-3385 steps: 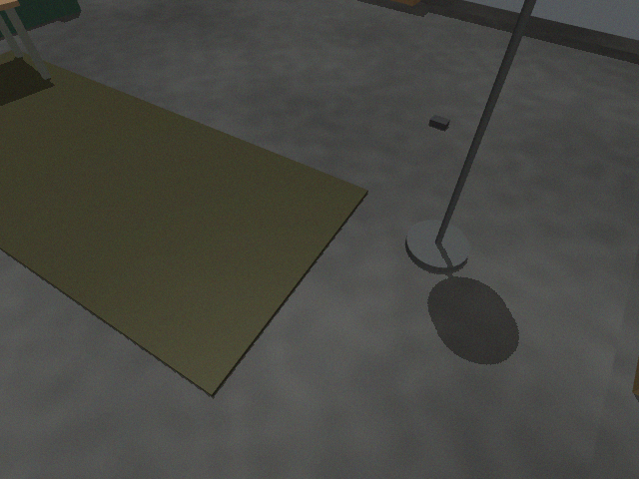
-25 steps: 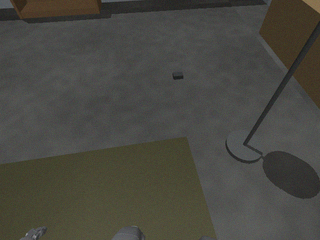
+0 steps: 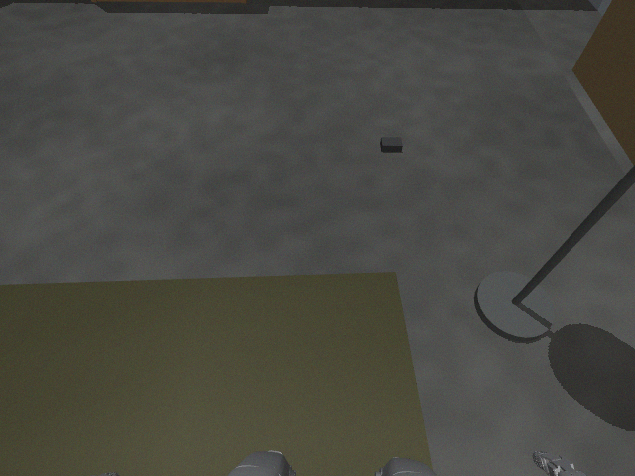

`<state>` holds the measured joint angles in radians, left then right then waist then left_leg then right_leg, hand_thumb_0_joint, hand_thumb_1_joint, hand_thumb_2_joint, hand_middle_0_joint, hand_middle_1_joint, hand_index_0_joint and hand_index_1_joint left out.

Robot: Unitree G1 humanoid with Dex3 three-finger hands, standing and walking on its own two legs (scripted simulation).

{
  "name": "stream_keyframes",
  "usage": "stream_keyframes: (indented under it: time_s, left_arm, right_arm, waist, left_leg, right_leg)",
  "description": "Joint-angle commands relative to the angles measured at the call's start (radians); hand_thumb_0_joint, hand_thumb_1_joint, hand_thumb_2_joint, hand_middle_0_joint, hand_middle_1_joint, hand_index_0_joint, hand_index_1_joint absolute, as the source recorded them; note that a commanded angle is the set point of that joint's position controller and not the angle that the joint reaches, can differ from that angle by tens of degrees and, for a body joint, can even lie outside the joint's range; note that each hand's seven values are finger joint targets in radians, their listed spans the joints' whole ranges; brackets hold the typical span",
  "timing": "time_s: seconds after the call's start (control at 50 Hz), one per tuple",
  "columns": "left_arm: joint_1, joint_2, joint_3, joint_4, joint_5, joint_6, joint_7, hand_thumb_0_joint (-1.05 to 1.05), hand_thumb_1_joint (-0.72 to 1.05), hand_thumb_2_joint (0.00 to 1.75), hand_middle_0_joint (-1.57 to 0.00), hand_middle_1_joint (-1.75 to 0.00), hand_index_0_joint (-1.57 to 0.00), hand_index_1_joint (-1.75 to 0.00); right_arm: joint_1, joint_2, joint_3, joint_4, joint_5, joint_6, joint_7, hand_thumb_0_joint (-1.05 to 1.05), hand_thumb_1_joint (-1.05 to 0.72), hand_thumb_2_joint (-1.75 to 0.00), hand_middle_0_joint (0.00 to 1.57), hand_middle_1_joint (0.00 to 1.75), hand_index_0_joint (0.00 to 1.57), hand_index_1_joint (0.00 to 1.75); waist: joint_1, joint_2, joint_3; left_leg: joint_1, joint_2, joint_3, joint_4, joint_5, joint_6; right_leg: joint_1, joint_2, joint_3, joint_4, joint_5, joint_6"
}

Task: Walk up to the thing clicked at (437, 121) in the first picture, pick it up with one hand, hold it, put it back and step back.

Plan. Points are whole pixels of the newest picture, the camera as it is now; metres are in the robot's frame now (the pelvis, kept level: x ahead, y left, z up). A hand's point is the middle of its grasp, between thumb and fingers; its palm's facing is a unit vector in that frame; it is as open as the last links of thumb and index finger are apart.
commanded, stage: walk up
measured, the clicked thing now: (391, 144) +1.53 -0.31 -0.75
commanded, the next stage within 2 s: stand in 0.54 s
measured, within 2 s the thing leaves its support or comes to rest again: neither
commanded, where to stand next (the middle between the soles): +0.08 -0.03 m, yaw -1 degrees
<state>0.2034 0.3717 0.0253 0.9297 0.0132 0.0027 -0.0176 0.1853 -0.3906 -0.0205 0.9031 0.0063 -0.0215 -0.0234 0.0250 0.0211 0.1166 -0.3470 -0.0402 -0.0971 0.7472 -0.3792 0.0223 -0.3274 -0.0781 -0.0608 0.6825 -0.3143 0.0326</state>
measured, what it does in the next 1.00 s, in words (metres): stands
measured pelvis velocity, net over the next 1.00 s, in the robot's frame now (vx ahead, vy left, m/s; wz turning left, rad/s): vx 0.02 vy -0.03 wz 0.02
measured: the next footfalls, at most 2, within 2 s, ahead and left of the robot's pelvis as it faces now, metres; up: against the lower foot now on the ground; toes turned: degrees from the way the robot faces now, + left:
none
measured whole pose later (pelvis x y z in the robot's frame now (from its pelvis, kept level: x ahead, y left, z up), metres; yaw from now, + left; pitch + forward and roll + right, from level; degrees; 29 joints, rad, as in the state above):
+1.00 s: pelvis +0.02 -0.03 +0.03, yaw +1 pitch -2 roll +0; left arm 0.08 0.36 0.01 1.15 0.01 -0.01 -0.01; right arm 0.06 -0.34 0.00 1.15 -0.01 0.00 0.01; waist 0.03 0.00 0.06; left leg -0.13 0.00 -0.11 0.34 -0.17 -0.04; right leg -0.14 -0.05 -0.10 0.35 -0.17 0.01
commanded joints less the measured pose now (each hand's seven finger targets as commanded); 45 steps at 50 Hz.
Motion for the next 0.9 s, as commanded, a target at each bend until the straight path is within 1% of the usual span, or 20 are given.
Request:
stream_keyframes:
  time_s: [0.0, 0.02, 0.04, 0.06, 0.08, 0.1, 0.14, 0.16, 0.2, 0.24, 0.28, 0.36, 0.5, 0.52, 0.54, 0.6, 0.62, 0.64, 0.76, 0.88]
  left_arm:
    - [-0.085, 0.259, 0.051, -0.071, -0.001, -0.024, 0.012, 0.0, 0.9, 0.9, -0.2, -0.3, -0.2, -0.3]
    - [-0.089, 0.243, 0.046, -0.065, -0.006, -0.025, 0.014, 0.0, 0.9, 0.9, -0.2, -0.3, -0.2, -0.3]
    - [-0.086, 0.225, 0.04, -0.053, -0.009, -0.024, 0.013, 0.0, 0.9, 0.9, -0.2, -0.3, -0.2, -0.3]
    - [-0.085, 0.226, 0.042, -0.036, -0.006, -0.024, 0.011, 0.0, 0.9, 0.9, -0.2, -0.3, -0.2, -0.3]
    - [-0.089, 0.236, 0.045, -0.023, -0.006, -0.029, 0.012, 0.0, 0.9, 0.9, -0.2, -0.3, -0.2, -0.3]
    - [-0.101, 0.24, 0.044, -0.018, -0.007, -0.033, 0.012, 0.0, 0.9, 0.9, -0.2, -0.3, -0.2, -0.3]
    - [-0.134, 0.242, 0.04, -0.013, -0.008, -0.034, 0.013, 0.0, 0.9, 0.9, -0.2, -0.3, -0.2, -0.3]
    - [-0.139, 0.236, 0.038, -0.009, -0.011, -0.034, 0.013, 0.0, 0.9, 0.9, -0.2, -0.3, -0.2, -0.3]
    - [-0.13, 0.227, 0.036, 0.012, -0.016, -0.032, 0.013, 0.0, 0.9, 0.9, -0.2, -0.3, -0.2, -0.3]
    - [-0.144, 0.227, 0.036, 0.022, -0.017, -0.031, 0.012, 0.0, 0.9, 0.9, -0.2, -0.3, -0.2, -0.3]
    - [-0.148, 0.224, 0.035, 0.036, -0.017, -0.026, 0.012, 0.0, 0.9, 0.9, -0.2, -0.3, -0.2, -0.3]
    - [-0.164, 0.22, 0.033, 0.06, -0.019, -0.022, 0.009, 0.0, 0.9, 0.9, -0.2, -0.3, -0.2, -0.3]
    - [-0.167, 0.226, 0.038, 0.093, -0.014, -0.027, 0.009, 0.0, 0.9, 0.9, -0.2, -0.3, -0.2, -0.3]
    - [-0.158, 0.219, 0.024, 0.112, -0.014, -0.027, 0.011, 0.0, 0.9, 0.9, -0.2, -0.3, -0.2, -0.3]
    - [-0.169, 0.217, 0.023, 0.115, -0.012, -0.028, 0.014, 0.0, 0.9, 0.9, -0.2, -0.3, -0.2, -0.3]
    - [-0.17, 0.215, 0.022, 0.13, -0.014, -0.031, 0.017, 0.0, 0.9, 0.9, -0.2, -0.3, -0.2, -0.3]
    - [-0.168, 0.217, 0.021, 0.134, -0.012, -0.033, 0.017, 0.0, 0.9, 0.9, -0.2, -0.3, -0.2, -0.3]
    - [-0.172, 0.22, 0.022, 0.14, -0.013, -0.032, 0.018, 0.0, 0.9, 0.9, -0.2, -0.3, -0.2, -0.3]
    - [-0.157, 0.214, 0.02, 0.16, -0.011, -0.037, 0.022, 0.0, 0.9, 0.9, -0.2, -0.3, -0.2, -0.3]
    - [-0.154, 0.205, 0.021, 0.169, -0.01, -0.033, 0.024, 0.0, 0.9, 0.9, -0.2, -0.3, -0.2, -0.3]
  right_arm:
    - [0.061, -0.21, -0.062, 0.003, -0.001, -0.024, -0.007, 0.0, -0.9, -0.9, 0.2, 0.3, 0.2, 0.3]
    - [0.025, -0.22, -0.062, 0.005, -0.006, -0.026, -0.003, 0.0, -0.9, -0.9, 0.2, 0.3, 0.2, 0.3]
    - [-0.019, -0.227, -0.06, -0.001, -0.008, -0.029, 0.001, 0.0, -0.9, -0.9, 0.2, 0.3, 0.2, 0.3]
    - [-0.05, -0.23, -0.058, 0.001, -0.008, -0.031, 0.004, 0.0, -0.9, -0.9, 0.2, 0.3, 0.2, 0.3]
    - [-0.052, -0.225, -0.049, 0.013, -0.005, -0.03, 0.006, 0.0, -0.9, -0.9, 0.2, 0.3, 0.2, 0.3]
    - [-0.041, -0.211, -0.04, 0.031, -0.006, -0.03, 0.008, 0.0, -0.9, -0.9, 0.2, 0.3, 0.2, 0.3]
    - [-0.042, -0.206, -0.035, 0.06, -0.008, -0.03, 0.009, 0.0, -0.9, -0.9, 0.2, 0.3, 0.2, 0.3]
    - [-0.043, -0.209, -0.033, 0.072, -0.009, -0.032, 0.009, 0.0, -0.9, -0.9, 0.2, 0.3, 0.2, 0.3]
    - [-0.078, -0.212, -0.029, 0.084, -0.009, -0.033, 0.01, 0.0, -0.9, -0.9, 0.2, 0.3, 0.2, 0.3]
    - [-0.086, -0.21, -0.023, 0.095, -0.009, -0.033, 0.009, 0.0, -0.9, -0.9, 0.2, 0.3, 0.2, 0.3]
    - [-0.106, -0.21, -0.022, 0.105, -0.011, -0.031, 0.008, 0.0, -0.9, -0.9, 0.2, 0.3, 0.2, 0.3]
    - [-0.124, -0.209, -0.018, 0.126, -0.013, -0.026, 0.009, 0.0, -0.9, -0.9, 0.2, 0.3, 0.2, 0.3]
    - [-0.133, -0.201, -0.016, 0.148, -0.012, -0.022, 0.008, 0.0, -0.9, -0.9, 0.2, 0.3, 0.2, 0.3]
    - [-0.15, -0.165, -0.015, 0.156, -0.011, -0.016, 0.013, 0.0, -0.9, -0.9, 0.2, 0.3, 0.2, 0.3]
    - [-0.157, -0.179, -0.019, 0.154, -0.009, -0.016, 0.012, 0.0, -0.9, -0.9, 0.2, 0.3, 0.2, 0.3]
    - [-0.16, -0.185, -0.02, 0.167, -0.009, -0.007, 0.015, 0.0, -0.9, -0.9, 0.2, 0.3, 0.2, 0.3]
    - [-0.155, -0.183, -0.02, 0.168, -0.008, -0.005, 0.017, 0.0, -0.9, -0.9, 0.2, 0.3, 0.2, 0.3]
    - [-0.156, -0.182, -0.021, 0.169, -0.008, -0.003, 0.016, 0.0, -0.9, -0.9, 0.2, 0.3, 0.2, 0.3]
    - [-0.165, -0.172, -0.022, 0.175, -0.008, -0.002, 0.016, 0.0, -0.9, -0.9, 0.2, 0.3, 0.2, 0.3]
    - [-0.166, -0.17, -0.021, 0.18, -0.009, 0.002, 0.016, 0.0, -0.9, -0.9, 0.2, 0.3, 0.2, 0.3]
  waist:
    - [-0.046, -0.157, -0.126]
    - [-0.031, -0.124, -0.114]
    - [-0.011, -0.098, -0.109]
    - [-0.003, -0.104, -0.115]
    - [0.001, -0.116, -0.113]
    - [-0.003, -0.125, -0.114]
    - [-0.018, -0.097, -0.123]
    - [-0.018, -0.075, -0.139]
    - [-0.001, -0.042, -0.152]
    - [0.001, -0.029, -0.169]
    - [0.004, -0.007, -0.169]
    - [0.003, 0.026, -0.138]
    - [-0.004, 0.025, -0.171]
    - [-0.002, -0.002, -0.15]
    - [-0.011, 0.018, -0.166]
    - [-0.01, 0.002, -0.149]
    - [-0.014, -0.008, -0.154]
    - [-0.017, -0.007, -0.151]
    - [-0.013, -0.031, -0.192]
    - [-0.01, -0.039, -0.164]
  left_leg:
    - [0.119, 0.029, -0.051, -0.166, 0.044, 0.029]
    - [0.103, 0.071, -0.116, -0.196, 0.141, 0.045]
    - [0.076, 0.099, -0.172, -0.228, 0.135, 0.06]
    - [0.045, 0.109, -0.183, -0.24, 0.085, 0.069]
    - [0.005, 0.105, -0.17, -0.231, 0.118, 0.06]
    - [-0.001, 0.082, -0.13, -0.226, 0.168, 0.044]
    - [0.046, 0.06, -0.096, -0.236, 0.234, 0.025]
    - [0.058, 0.07, -0.105, -0.248, 0.267, 0.025]
    - [0.062, 0.09, -0.126, -0.275, 0.312, 0.033]
    - [0.054, 0.097, -0.136, -0.294, 0.333, 0.035]
    - [0.047, 0.105, -0.144, -0.323, 0.314, 0.035]
    - [0.015, 0.108, -0.158, -0.388, 0.221, 0.027]
    - [0.071, 0.101, -0.126, -0.366, 0.34, 0.015]
    - [0.109, 0.12, -0.102, -0.392, 0.338, -0.001]
    - [0.157, 0.123, -0.104, -0.381, 0.387, -0.006]
    - [0.127, 0.122, -0.094, -0.407, 0.339, -0.004]
    - [0.136, 0.124, -0.09, -0.409, 0.354, -0.004]
    - [0.133, 0.121, -0.084, -0.42, 0.319, -0.005]
    - [0.197, 0.135, -0.07, -0.421, 0.428, -0.009]
    - [0.18, 0.133, -0.059, -0.446, 0.362, -0.012]
  right_leg:
    - [-0.036, -0.175, 0.178, -0.201, 0.082, -0.146]
    - [-0.042, -0.124, 0.131, -0.172, 0.026, -0.111]
    - [-0.024, -0.082, 0.096, -0.163, -0.019, -0.088]
    - [0.002, -0.067, 0.087, -0.182, -0.073, -0.082]
    - [0.055, -0.074, 0.099, -0.22, -0.092, -0.084]
    - [0.09, -0.098, 0.119, -0.242, -0.079, -0.093]
    - [0.09, -0.124, 0.123, -0.246, -0.003, -0.102]
    - [0.111, -0.119, 0.101, -0.231, 0.044, -0.098]
    - [0.15, -0.096, 0.062, -0.232, 0.081, -0.085]
    - [0.197, -0.088, 0.052, -0.229, 0.107, -0.077]
    - [0.212, -0.081, 0.039, -0.238, 0.096, -0.072]
    - [0.236, -0.069, 0.034, -0.276, 0.016, -0.063]
    - [0.271, -0.084, 0.029, -0.312, 0.103, -0.061]
    - [0.224, -0.089, 0.068, -0.358, 0.082, -0.065]
    - [0.215, -0.089, 0.063, -0.361, 0.133, -0.064]
    - [0.246, -0.086, 0.067, -0.379, 0.124, -0.056]
    - [0.252, -0.085, 0.067, -0.38, 0.139, -0.054]
    - [0.246, -0.082, 0.069, -0.386, 0.118, -0.054]
    - [0.268, -0.081, 0.06, -0.384, 0.234, -0.054]
    - [0.26, -0.078, 0.065, -0.405, 0.174, -0.049]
